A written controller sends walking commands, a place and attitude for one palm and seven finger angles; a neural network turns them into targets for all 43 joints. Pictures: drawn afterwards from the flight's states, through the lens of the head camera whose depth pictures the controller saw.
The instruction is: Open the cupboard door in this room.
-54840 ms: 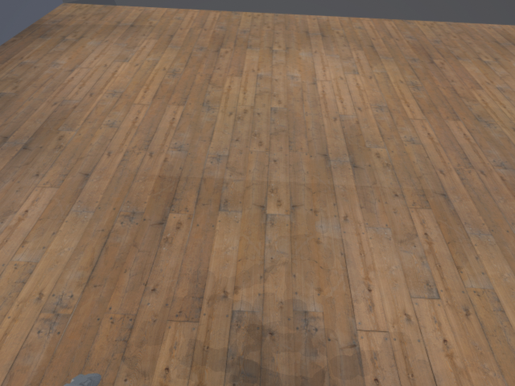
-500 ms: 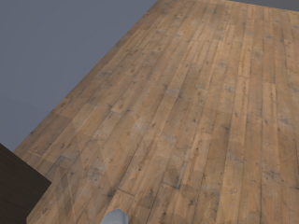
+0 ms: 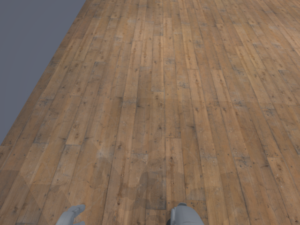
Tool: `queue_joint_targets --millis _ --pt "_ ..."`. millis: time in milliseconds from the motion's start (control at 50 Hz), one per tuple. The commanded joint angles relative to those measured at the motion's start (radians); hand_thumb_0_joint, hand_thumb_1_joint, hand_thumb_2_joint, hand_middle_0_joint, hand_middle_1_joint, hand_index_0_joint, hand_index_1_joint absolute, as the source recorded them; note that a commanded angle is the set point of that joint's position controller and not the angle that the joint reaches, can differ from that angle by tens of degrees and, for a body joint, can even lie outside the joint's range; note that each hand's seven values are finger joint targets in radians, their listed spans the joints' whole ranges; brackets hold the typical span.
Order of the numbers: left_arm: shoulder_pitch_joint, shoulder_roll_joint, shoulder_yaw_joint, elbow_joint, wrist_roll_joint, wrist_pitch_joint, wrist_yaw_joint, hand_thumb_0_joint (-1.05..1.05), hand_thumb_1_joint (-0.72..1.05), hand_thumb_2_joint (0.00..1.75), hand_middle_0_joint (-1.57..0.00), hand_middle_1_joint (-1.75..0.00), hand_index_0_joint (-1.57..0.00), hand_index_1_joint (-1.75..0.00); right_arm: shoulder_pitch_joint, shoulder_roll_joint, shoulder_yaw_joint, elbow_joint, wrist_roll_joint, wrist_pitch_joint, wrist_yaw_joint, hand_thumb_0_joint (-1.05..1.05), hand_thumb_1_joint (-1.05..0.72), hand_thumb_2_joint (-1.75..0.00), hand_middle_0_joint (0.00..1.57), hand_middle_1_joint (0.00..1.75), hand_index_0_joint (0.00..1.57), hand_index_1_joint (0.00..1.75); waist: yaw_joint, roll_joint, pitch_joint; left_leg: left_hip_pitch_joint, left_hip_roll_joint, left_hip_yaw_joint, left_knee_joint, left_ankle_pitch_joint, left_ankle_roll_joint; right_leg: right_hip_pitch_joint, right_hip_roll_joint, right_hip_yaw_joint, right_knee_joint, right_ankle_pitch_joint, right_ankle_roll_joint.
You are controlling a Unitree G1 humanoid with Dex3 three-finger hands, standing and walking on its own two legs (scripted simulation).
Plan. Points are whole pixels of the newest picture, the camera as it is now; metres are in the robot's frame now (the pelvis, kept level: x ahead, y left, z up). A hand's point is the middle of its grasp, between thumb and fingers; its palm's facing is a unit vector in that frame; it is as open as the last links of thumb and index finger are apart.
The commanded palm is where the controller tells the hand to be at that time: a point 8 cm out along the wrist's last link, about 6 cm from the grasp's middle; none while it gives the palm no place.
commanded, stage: walk to a spot facing it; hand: left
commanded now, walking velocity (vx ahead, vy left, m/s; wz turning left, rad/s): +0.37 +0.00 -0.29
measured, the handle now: out of the picture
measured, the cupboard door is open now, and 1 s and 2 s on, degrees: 46 46 46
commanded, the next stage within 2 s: turn to face it in 0.92 s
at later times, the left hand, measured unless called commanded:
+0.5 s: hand (114, 193) +0.24 +0.12 -0.17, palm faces +0.00 -0.98 -0.20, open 7.2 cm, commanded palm none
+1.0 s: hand (125, 113) +0.56 +0.12 -0.16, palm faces -0.17 -0.96 -0.23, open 7.3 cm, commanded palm none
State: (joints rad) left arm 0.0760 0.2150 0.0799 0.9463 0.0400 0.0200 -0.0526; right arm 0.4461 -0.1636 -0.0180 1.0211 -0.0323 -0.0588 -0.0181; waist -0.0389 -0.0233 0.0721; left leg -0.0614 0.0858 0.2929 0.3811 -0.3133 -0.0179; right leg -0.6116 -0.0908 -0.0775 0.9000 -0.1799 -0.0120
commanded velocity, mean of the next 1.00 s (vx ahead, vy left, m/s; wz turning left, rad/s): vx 0.34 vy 0.00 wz -0.18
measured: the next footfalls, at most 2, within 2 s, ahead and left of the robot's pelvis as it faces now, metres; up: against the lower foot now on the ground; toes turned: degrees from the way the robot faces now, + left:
right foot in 0.14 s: +0.19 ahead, -0.13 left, +0.00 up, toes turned -9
left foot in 0.66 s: +0.46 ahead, +0.06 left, +0.00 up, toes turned +2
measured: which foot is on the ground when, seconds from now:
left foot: down 0.00-0.14, up 0.16-0.64, down 0.66-1.00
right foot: up 0.00-0.12, down 0.14-0.66, up 0.68-1.00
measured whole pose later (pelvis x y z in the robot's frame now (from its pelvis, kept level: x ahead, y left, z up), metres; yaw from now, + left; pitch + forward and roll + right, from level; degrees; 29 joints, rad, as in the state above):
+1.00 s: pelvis +0.46 -0.07 +0.00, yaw -12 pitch +0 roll +2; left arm 0.18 0.21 0.08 1.02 0.03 0.00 -0.03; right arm 0.38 -0.19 -0.04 1.08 -0.03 -0.05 -0.01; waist -0.01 -0.01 0.05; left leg -0.07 0.05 0.25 0.39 -0.30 -0.01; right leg -0.55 -0.11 -0.07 0.78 -0.18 -0.01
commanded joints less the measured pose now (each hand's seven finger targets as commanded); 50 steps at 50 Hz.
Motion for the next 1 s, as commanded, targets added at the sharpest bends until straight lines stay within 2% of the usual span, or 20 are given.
queue_joint_targets --millis 0,60,80,100,120,140,160,200,240,400,500,540,600,620,640,660,700,780,840,980 --pt "-0.116 -0.011 -0.017 -0.098 -0.011 -0.027 -0.006 0.0 0.9 0.9 -0.2 -0.3 -0.2 -0.3 0.077 -0.143 -0.027 -0.013 -0.011 -0.01 -0.004 0.0 -0.9 -0.9 0.2 0.3 0.2 0.3 -0.007 0.139 0.043 -0.029 0.278 -0.125 -0.163 0.344 0.117 0.071 0.012 -0.027 -0.162 -0.029 -0.032" --pt "0.05 0.031 -0.006 -0.045 -0.012 -0.042 0.005 0.0 0.9 0.9 -0.2 -0.3 -0.2 -0.3 0.049 -0.174 -0.029 0.003 -0.006 0.0 -0.001 0.0 -0.9 -0.9 0.2 0.3 0.2 0.3 0.079 0.107 -0.049 -0.048 0.247 -0.068 0.067 0.612 0.085 0.361 0.089 -0.091 -0.263 -0.067 -0.072" --pt "0.229 0.075 0.009 0.012 -0.011 -0.056 0.013 0.0 0.9 0.9 -0.2 -0.3 -0.2 -0.3 0.016 -0.171 -0.029 -0.001 0.004 0.0 0.004 0.0 -0.9 -0.9 0.2 0.3 0.2 0.3 0.165 0.059 -0.131 -0.151 0.192 -0.033 0.287 0.607 0.048 0.622 0.094 -0.067 -0.328 -0.046 -0.094" --pt "0.395 0.192 0.042 0.062 -0.009 -0.068 0.03 0.0 0.9 0.9 -0.2 -0.3 -0.2 -0.3 0.032 -0.118 -0.022 -0.017 0.024 -0.005 0.016 0.0 -0.9 -0.9 0.2 0.3 0.2 0.3 0.226 -0.175 -0.267 -0.42 0.091 0.0 0.62 0.213 0.005 0.927 -0.152 0.249 -0.425 -0.156 -0.167" --pt "0.439 0.259 0.053 0.079 -0.034 -0.068 0.042 0.0 0.9 0.9 -0.2 -0.3 -0.2 -0.3 -0.009 -0.087 -0.024 -0.059 0.03 -0.006 0.009 0.0 -0.9 -0.9 0.2 0.3 0.2 0.3 0.208 -0.269 -0.299 -0.631 -0.02 -0.096 0.914 -0.312 -0.022 0.992 -0.355 0.628 -0.569 0.016 -0.25" --pt "0.374 0.242 0.046 0.061 -0.04 -0.064 0.054 0.0 0.9 0.9 -0.2 -0.3 -0.2 -0.3 -0.07 -0.116 -0.04 -0.054 0.026 0.002 0.009 0.0 -0.9 -0.9 0.2 0.3 0.2 0.3 0.184 -0.168 -0.226 -0.659 0.022 -0.227 1.008 -0.227 -0.009 0.845 -0.355 0.614 -0.603 0.004 -0.252" --pt "0.284 0.184 0.028 0.043 -0.041 -0.063 0.057 0.0 0.9 0.9 -0.2 -0.3 -0.2 -0.3 -0.112 -0.092 -0.045 -0.047 0.022 0.003 0.008 0.0 -0.9 -0.9 0.2 0.3 0.2 0.3 0.139 -0.102 -0.113 -0.663 0.066 -0.264 1.003 -0.109 -0.007 0.686 -0.311 0.5 -0.621 -0.022 -0.231" --pt "0.167 0.084 -0.002 0.02 -0.034 -0.075 0.058 0.0 0.9 0.9 -0.2 -0.3 -0.2 -0.3 -0.065 -0.051 -0.041 -0.007 0.007 0.024 0.009 0.0 -0.9 -0.9 0.2 0.3 0.2 0.3 0.044 -0.06 -0.027 -0.53 0.098 -0.267 0.876 0.004 -0.013 0.433 -0.208 0.284 -0.675 -0.007 -0.171" --pt "0.154 0.055 -0.01 0.034 -0.025 -0.09 0.058 0.0 0.9 0.9 -0.2 -0.3 -0.2 -0.3 0.006 -0.023 -0.039 0.027 0.003 0.038 0.015 0.0 -0.9 -0.9 0.2 0.3 0.2 0.3 -0.003 -0.086 -0.039 -0.465 0.085 -0.252 0.774 0.048 -0.021 0.378 -0.147 0.186 -0.702 0.025 -0.152" --pt "0.283 0.036 -0.013 0.084 -0.027 -0.124 0.055 0.0 0.9 0.9 -0.2 -0.3 -0.2 -0.3 -0.253 -0.041 -0.046 -0.069 0.006 0.027 0.035 0.0 -0.9 -0.9 0.2 0.3 0.2 0.3 0.04 -0.063 -0.001 -0.641 0.068 -0.247 0.515 0.146 -0.028 0.582 -0.154 0.174 -0.706 0.236 -0.187" --pt "0.351 0.063 -0.023 0.132 -0.025 -0.122 0.065 0.0 0.9 0.9 -0.2 -0.3 -0.2 -0.3 -0.415 -0.05 -0.037 -0.111 0.014 0.016 0.048 0.0 -0.9 -0.9 0.2 0.3 0.2 0.3 0.071 -0.061 0.043 -0.574 0.024 -0.211 0.348 0.132 -0.001 0.64 -0.172 0.163 -0.671 0.425 -0.165" --pt "0.358 0.079 -0.021 0.148 -0.021 -0.118 0.067 0.0 0.9 0.9 -0.2 -0.3 -0.2 -0.3 -0.421 -0.059 -0.039 -0.111 0.014 0.011 0.048 0.0 -0.9 -0.9 0.2 0.3 0.2 0.3 0.061 -0.045 0.035 -0.487 -0.008 -0.189 0.283 0.09 0.017 0.648 -0.174 0.156 -0.621 0.515 -0.157" --pt "0.319 0.098 -0.014 0.144 -0.03 -0.116 0.065 0.0 0.9 0.9 -0.2 -0.3 -0.2 -0.3 -0.138 -0.116 -0.052 -0.021 0.003 -0.004 0.022 0.0 -0.9 -0.9 0.2 0.3 0.2 0.3 -0.076 -0.021 -0.103 -0.023 -0.07 -0.147 0.131 0.17 0.067 0.498 -0.101 0.063 -0.275 0.671 -0.093" --pt "0.347 0.052 -0.016 0.122 -0.036 -0.114 0.059 0.0 0.9 0.9 -0.2 -0.3 -0.2 -0.3 0.015 -0.217 -0.076 0.012 -0.013 -0.011 0.008 0.0 -0.9 -0.9 0.2 0.3 0.2 0.3 -0.124 0.135 -0.228 0.256 0.159 -0.444 0.105 0.191 0.157 0.254 -0.003 0.022 -0.001 0.354 -0.042" --pt "0.351 0.017 -0.031 0.094 -0.041 -0.12 0.047 0.0 0.9 0.9 -0.2 -0.3 -0.2 -0.3 0.107 -0.302 -0.091 0.024 -0.011 -0.005 0.003 0.0 -0.9 -0.9 0.2 0.3 0.2 0.3 -0.119 0.31 -0.305 0.383 0.398 -0.743 0.008 0.281 0.277 0.054 0.109 0.003 0.34 -0.324 -0.028" --pt "0.267 0.04 -0.02 0.076 -0.03 -0.119 0.054 0.0 0.9 0.9 -0.2 -0.3 -0.2 -0.3 0.078 -0.269 -0.084 0.024 0.002 0.002 0.0 0.0 -0.9 -0.9 0.2 0.3 0.2 0.3 -0.112 0.169 -0.241 0.242 0.4 -0.716 -0.054 0.222 0.269 0.003 0.079 0.083 0.451 -0.348 -0.042" --pt "0.213 0.01 -0.013 0.075 -0.018 -0.1 0.044 0.0 0.9 0.9 -0.2 -0.3 -0.2 -0.3 -0.076 -0.166 -0.059 -0.022 0.001 -0.01 -0.005 0.0 -0.9 -0.9 0.2 0.3 0.2 0.3 -0.036 0.155 -0.05 -0.028 0.333 -0.593 -0.142 0.057 0.204 -0.047 -0.004 0.118 0.487 -0.194 -0.023" --pt "0.278 -0.054 -0.017 0.09 -0.009 -0.048 0.028 0.0 0.9 0.9 -0.2 -0.3 -0.2 -0.3 -0.125 -0.106 -0.036 -0.019 0.007 -0.027 -0.008 0.0 -0.9 -0.9 0.2 0.3 0.2 0.3 0.053 0.135 -0.01 -0.193 0.241 -0.315 -0.206 0.122 0.15 0.047 -0.038 0.086 0.282 -0.094 0.002" --pt "0.232 -0.064 -0.017 0.066 -0.008 -0.039 0.022 0.0 0.9 0.9 -0.2 -0.3 -0.2 -0.3 -0.108 -0.108 -0.043 -0.011 0.004 -0.02 0.0 0.0 -0.9 -0.9 0.2 0.3 0.2 0.3 0.058 0.13 0.025 -0.234 0.206 -0.213 -0.231 0.102 0.137 0.095 -0.041 0.038 0.076 -0.021 0.01" --pt "0.06 -0.006 -0.014 0.0 -0.012 -0.038 0.012 0.0 0.9 0.9 -0.2 -0.3 -0.2 -0.3 -0.026 -0.145 -0.04 0.014 -0.005 -0.001 0.004 0.0 -0.9 -0.9 0.2 0.3 0.2 0.3 0.029 0.117 0.047 -0.126 0.238 -0.156 -0.148 0.206 0.13 0.167 0.003 -0.029 -0.2 -0.01 -0.011"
